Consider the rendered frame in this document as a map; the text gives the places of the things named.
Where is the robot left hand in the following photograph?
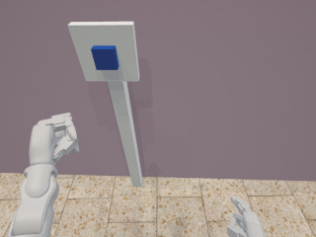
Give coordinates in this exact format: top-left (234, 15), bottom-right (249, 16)
top-left (29, 113), bottom-right (80, 166)

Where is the button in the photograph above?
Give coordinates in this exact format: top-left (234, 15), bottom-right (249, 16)
top-left (91, 45), bottom-right (119, 70)

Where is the robot left forearm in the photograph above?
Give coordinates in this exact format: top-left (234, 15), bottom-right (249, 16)
top-left (6, 163), bottom-right (59, 237)

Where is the panel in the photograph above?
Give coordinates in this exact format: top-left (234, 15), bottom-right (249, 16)
top-left (67, 21), bottom-right (142, 187)

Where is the robot right hand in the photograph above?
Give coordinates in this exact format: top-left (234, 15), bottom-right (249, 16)
top-left (227, 196), bottom-right (266, 237)

